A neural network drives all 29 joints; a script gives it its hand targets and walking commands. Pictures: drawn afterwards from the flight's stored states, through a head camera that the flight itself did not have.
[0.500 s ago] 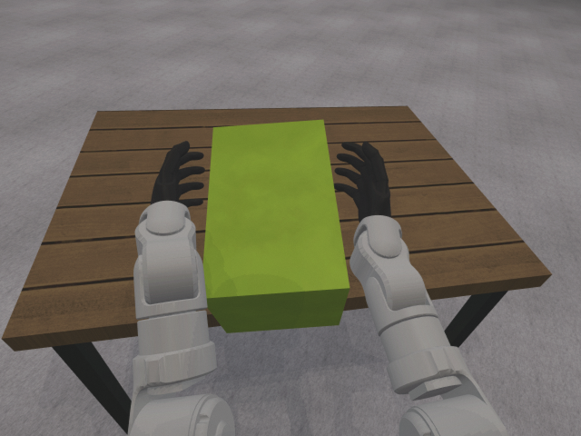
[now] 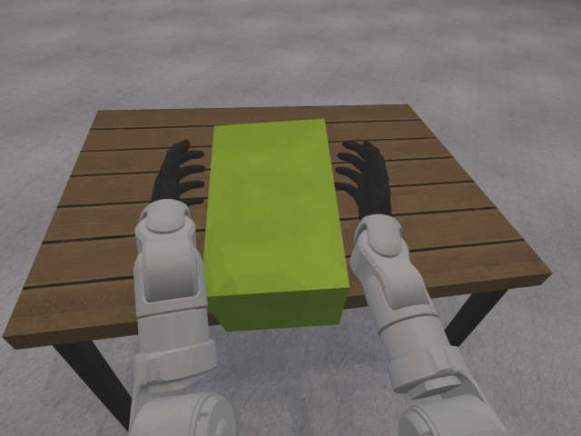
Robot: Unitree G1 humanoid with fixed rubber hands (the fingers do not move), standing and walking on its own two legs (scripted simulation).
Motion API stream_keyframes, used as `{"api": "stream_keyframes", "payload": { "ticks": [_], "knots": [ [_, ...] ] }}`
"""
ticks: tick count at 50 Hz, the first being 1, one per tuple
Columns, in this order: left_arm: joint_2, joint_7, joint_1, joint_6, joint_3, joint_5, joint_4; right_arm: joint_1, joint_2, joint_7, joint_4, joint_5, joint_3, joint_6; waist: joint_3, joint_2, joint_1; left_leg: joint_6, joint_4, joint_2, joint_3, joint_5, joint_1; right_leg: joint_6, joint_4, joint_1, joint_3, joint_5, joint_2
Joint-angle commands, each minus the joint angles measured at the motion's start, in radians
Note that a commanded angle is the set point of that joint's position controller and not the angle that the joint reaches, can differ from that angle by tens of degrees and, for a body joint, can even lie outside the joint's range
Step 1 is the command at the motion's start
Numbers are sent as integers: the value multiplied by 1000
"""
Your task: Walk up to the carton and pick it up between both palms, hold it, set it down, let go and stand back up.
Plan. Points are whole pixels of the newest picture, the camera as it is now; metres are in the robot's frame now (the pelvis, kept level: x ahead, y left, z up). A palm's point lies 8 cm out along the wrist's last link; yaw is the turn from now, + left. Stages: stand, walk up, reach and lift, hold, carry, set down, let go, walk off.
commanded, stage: hold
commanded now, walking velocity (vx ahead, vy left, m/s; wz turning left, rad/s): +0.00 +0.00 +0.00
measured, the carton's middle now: (275, 224) +0.39 +0.01 +0.10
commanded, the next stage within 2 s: set down in 0.80 s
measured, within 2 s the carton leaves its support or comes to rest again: neither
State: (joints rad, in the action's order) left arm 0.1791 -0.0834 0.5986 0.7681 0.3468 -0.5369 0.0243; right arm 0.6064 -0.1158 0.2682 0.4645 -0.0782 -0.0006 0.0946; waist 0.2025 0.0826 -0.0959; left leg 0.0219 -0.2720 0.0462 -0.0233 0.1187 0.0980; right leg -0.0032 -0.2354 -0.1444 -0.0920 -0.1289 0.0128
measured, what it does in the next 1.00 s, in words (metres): stands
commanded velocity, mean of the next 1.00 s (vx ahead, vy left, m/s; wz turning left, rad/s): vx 0.00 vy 0.00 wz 0.00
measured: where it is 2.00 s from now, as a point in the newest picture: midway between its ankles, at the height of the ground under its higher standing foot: outside the picture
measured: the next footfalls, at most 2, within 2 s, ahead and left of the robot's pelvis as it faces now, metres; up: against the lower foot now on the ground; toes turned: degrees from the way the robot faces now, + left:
none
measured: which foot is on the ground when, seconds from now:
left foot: down 0.00-1.00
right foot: down 0.00-1.00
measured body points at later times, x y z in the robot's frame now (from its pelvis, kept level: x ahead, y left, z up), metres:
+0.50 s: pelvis +0.00 +0.01 +0.00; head -0.02 +0.03 +0.45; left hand +0.38 +0.14 +0.19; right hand +0.37 -0.12 +0.19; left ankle +0.04 +0.13 -0.75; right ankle +0.02 -0.11 -0.75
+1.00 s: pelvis +0.00 +0.00 +0.00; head -0.04 +0.02 +0.45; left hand +0.37 +0.15 +0.19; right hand +0.37 -0.11 +0.20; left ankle +0.04 +0.13 -0.75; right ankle +0.02 -0.11 -0.75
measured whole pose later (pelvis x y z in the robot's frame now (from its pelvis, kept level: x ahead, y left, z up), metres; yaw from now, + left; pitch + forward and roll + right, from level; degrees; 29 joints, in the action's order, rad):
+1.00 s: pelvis +0.00 +0.00 +0.00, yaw +0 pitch -13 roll +0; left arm 0.18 -0.07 0.64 0.71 0.38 -0.55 -0.09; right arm 0.64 -0.15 0.24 0.47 0.00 0.08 0.09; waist 0.13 0.06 -0.07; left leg 0.02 -0.27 0.04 -0.02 0.11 0.06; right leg 0.00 -0.25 -0.10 -0.10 -0.13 0.02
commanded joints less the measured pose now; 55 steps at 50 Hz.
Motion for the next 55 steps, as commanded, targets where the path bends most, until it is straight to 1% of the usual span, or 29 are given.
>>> {"api": "stream_keyframes", "payload": {
  "ticks": [1, 9, 10, 12, 13, 17, 21, 23, 25, 26, 28, 29, 32, 36, 37, 39, 40, 41, 42, 44, 47, 49, 51, 53, 55],
  "knots": [
    [331, -135, 487, -67, -403, 148, 58, 550, -342, -122, -173, -25, -315, -33, -358, -66, -8, -36, 8, -61, -85, -132, 95, 25, 27, -15, -69, 105, -42],
    [333, -135, 482, -69, -414, 151, 67, 545, -338, -121, -179, -28, -319, -36, -362, -73, -13, -29, 0, -59, -82, -158, 102, 24, 24, -16, -72, 114, -45],
    [336, -137, 524, -62, -420, 155, 24, 598, -349, -120, -185, -4, -284, -28, -358, -66, -38, -24, 5, -64, -84, -125, 59, 37, 18, -14, -83, 92, -37],
    [342, -135, 538, -61, -420, 158, 22, 611, -353, -126, -188, 5, -272, -25, -361, -68, -36, -24, 14, -66, -84, -95, 44, 39, 15, -16, -86, 78, -35],
    [347, -133, 546, -61, -422, 160, 24, 612, -357, -128, -182, 3, -271, -22, -372, -79, -38, -23, 14, -66, -85, -92, 47, 36, 12, -19, -86, 72, -36],
    [348, -129, 517, -54, -424, 154, 47, 602, -358, -121, -201, -19, -298, -15, -439, -82, -36, -11, -18, -64, -76, -214, 93, 41, -6, -60, -85, 182, -43],
    [329, -139, 489, -35, -383, 129, 28, 579, -333, -118, -181, -25, -294, 5, -373, -64, -29, -11, -4, -64, -80, -205, 82, 42, 4, -58, -87, 163, -45],
    [333, -141, 500, -33, -383, 130, 32, 580, -331, -122, -174, -26, -289, 8, -359, -72, -29, -5, 2, -63, -82, -196, 79, 38, 8, -48, -93, 136, -48],
    [343, -142, 503, -33, -394, 134, 41, 580, -332, -126, -183, -30, -289, 5, -357, -82, -33, -3, -2, -61, -81, -210, 84, 34, 6, -39, -95, 136, -50],
    [342, -140, 499, -32, -396, 136, 41, 585, -330, -126, -189, -34, -289, 5, -360, -88, -28, -2, -2, -60, -82, -209, 83, 32, 8, -40, -94, 130, -51],
    [343, -139, 506, -32, -398, 137, 44, 588, -332, -127, -188, -34, -287, 6, -356, -86, -33, -3, -2, -60, -82, -204, 83, 32, 7, -37, -94, 122, -52],
    [340, -139, 514, -32, -397, 138, 32, 592, -332, -129, -182, -28, -283, 6, -351, -85, -30, -4, 3, -59, -81, -180, 77, 31, 10, -29, -96, 100, -50],
    [346, -137, 522, -34, -405, 146, 35, 598, -338, -130, -185, -25, -281, 4, -366, -77, -37, -8, 4, -60, -81, -167, 71, 32, 9, -29, -93, 104, -49],
    [341, -138, 533, -42, -394, 143, 27, 610, -358, -128, -185, -18, -284, 3, -372, -66, -31, -19, 8, -66, -84, -133, 58, 38, 6, -42, -85, 109, -42],
    [341, -137, 544, -44, -394, 144, 18, 616, -354, -128, -175, -12, -275, 2, -371, -70, -32, -19, 15, -64, -86, -112, 51, 36, 7, -37, -90, 86, -43],
    [338, -138, 558, -46, -379, 139, -3, 631, -356, -132, -162, 0, -265, 0, -359, -61, -25, -28, 25, -65, -88, -74, 38, 38, 13, -28, -89, 57, -40],
    [340, -137, 568, -49, -381, 141, -2, 638, -356, -134, -155, 2, -259, -2, -362, -70, -26, -28, 28, -65, -89, -59, 35, 36, 13, -25, -87, 44, -39],
    [391, -138, 498, -50, -442, 159, -20, 654, -397, -139, -227, -9, -304, -15, -438, -103, 17, -23, 26, -70, -95, -55, 30, 36, 14, -37, -74, 60, -48],
    [404, -133, 522, -59, -456, 172, -20, 687, -410, -140, -249, -9, -310, -23, -466, -102, 18, -26, 21, -72, -91, -61, 9, 35, 10, -42, -72, 67, -49],
    [398, -126, 528, -75, -439, 165, -52, 694, -420, -143, -215, 7, -307, -29, -451, -79, 27, -32, 22, -71, -93, -55, -8, 39, 6, -37, -73, 74, -47],
    [384, -135, 534, -114, -395, 145, -83, 677, -423, -150, -171, 44, -279, -55, -399, -51, 36, -48, 51, -74, -101, 24, -47, 48, 18, -35, -68, 31, -38],
    [373, -148, 532, -145, -362, 125, -120, 651, -414, -156, -123, 86, -235, -81, -344, -46, 34, -52, 76, -74, -108, 81, -69, 50, 29, -27, -69, -13, -29],
    [367, -160, 531, -181, -341, 110, -150, 626, -400, -164, -87, 127, -190, -119, -314, -54, 29, -51, 91, -70, -114, 113, -78, 46, 36, -17, -74, -47, -24],
    [378, -162, 512, -218, -344, 106, -161, 599, -389, -173, -58, 154, -167, -162, -322, -72, 27, -39, 86, -66, -115, 68, -47, 41, 36, -17, -87, -35, -27],
    [379, -160, 503, -262, -347, 107, -171, 567, -373, -177, -17, 180, -139, -207, -316, -89, 15, -26, 74, -63, -115, 27, -24, 36, 37, -10, -96, -19, -30]
  ]
}}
